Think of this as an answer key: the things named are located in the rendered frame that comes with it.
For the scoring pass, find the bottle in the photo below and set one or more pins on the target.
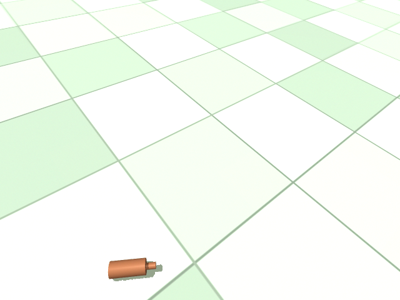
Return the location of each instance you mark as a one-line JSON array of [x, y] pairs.
[[129, 268]]

